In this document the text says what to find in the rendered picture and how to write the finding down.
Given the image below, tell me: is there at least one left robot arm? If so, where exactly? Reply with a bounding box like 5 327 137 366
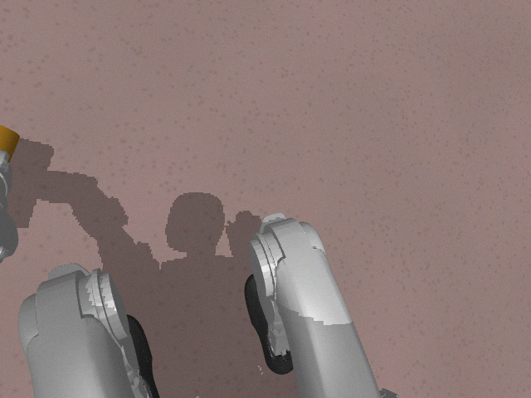
0 149 18 264

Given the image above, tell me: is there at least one left robot foot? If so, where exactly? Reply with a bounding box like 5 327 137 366
127 314 160 398

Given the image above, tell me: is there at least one can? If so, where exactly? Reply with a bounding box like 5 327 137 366
0 125 20 163

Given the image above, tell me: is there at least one right robot foot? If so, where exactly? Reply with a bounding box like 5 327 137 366
245 274 294 375

